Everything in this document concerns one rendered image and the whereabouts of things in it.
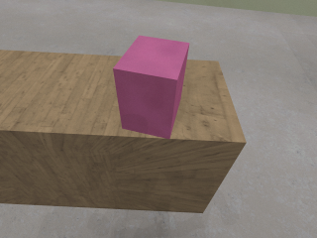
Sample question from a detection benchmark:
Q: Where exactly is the carton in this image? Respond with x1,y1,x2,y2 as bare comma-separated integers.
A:
113,35,190,139

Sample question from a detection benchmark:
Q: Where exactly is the pedestal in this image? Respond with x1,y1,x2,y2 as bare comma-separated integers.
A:
0,50,247,213

